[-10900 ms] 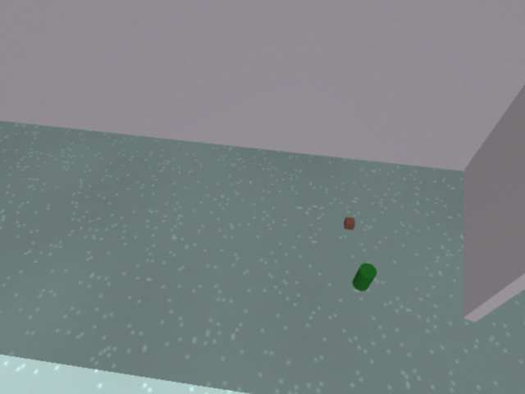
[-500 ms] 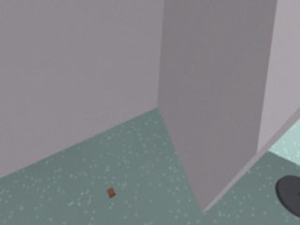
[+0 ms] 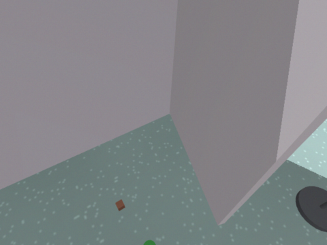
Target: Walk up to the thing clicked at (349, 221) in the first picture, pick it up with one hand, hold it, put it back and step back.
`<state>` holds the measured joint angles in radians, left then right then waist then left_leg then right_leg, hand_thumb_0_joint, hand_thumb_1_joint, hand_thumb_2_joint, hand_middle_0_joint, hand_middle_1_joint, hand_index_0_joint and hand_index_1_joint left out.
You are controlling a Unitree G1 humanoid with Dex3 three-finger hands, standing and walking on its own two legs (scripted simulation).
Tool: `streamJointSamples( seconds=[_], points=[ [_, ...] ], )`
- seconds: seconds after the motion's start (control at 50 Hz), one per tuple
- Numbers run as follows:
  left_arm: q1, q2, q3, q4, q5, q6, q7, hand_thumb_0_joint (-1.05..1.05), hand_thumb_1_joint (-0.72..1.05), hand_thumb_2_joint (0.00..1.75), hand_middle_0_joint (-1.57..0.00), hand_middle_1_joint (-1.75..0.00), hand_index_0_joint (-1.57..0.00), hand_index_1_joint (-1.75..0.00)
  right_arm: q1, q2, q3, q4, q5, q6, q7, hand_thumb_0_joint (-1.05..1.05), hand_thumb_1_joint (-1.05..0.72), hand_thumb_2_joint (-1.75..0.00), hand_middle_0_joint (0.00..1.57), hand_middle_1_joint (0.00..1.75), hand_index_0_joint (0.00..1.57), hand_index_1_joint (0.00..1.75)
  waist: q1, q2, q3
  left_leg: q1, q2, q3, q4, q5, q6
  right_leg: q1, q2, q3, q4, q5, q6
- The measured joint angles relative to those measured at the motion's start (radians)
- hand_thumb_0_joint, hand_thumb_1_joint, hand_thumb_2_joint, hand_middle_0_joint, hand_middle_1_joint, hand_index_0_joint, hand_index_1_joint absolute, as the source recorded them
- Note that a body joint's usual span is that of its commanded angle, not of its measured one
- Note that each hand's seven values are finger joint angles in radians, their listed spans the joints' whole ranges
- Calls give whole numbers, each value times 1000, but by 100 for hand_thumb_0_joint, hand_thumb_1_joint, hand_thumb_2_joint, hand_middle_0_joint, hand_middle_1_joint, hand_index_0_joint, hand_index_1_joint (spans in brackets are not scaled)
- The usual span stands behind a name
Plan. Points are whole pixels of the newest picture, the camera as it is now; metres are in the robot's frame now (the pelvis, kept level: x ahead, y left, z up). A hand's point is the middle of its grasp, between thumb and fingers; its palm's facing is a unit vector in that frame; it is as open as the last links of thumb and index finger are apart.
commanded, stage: stand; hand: left
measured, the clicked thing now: (120, 205) +0.46 +0.24 -0.76
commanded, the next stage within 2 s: rise first in 1.92 s
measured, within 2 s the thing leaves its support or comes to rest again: neither
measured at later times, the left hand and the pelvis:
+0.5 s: hand out of the picture +0.04 +0.26 -0.16, palm faces -0.02 -0.94 -0.35, open 7.4 cm; pelvis -0.02 +0.00 +0.00, yaw +1 degrees
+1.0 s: hand out of the picture +0.05 +0.26 -0.16, palm faces -0.01 -0.94 -0.34, open 7.4 cm; pelvis -0.01 +0.00 +0.00, yaw +1 degrees
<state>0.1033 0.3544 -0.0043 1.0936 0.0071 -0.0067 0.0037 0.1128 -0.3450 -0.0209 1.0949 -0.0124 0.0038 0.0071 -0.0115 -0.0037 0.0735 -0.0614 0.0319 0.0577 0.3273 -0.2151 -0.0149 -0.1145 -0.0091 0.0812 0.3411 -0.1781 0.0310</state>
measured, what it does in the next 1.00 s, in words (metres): stands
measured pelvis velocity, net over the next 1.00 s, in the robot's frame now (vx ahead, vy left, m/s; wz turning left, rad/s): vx -0.01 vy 0.00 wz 0.03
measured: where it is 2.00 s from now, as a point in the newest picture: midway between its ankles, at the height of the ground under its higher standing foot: outside the picture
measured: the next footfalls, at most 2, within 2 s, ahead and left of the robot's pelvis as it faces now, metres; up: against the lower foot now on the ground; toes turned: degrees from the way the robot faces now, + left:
none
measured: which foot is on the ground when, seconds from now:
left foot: down 0.00-1.00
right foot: down 0.00-1.00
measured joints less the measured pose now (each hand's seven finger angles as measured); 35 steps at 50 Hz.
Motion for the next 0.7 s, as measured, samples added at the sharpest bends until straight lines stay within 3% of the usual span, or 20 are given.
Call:
streamJointSamples(
  seconds=[0.7],
  points=[
    [44,4,-4,17,1,-1,-8,0,91,89,-20,-30,-20,-30,21,-4,1,26,-4,-6,8,0,-90,-90,20,30,20,30,7,1,-17,-34,-8,-19,13,22,5,-15,-9,-17,-11,27,5]
  ],
)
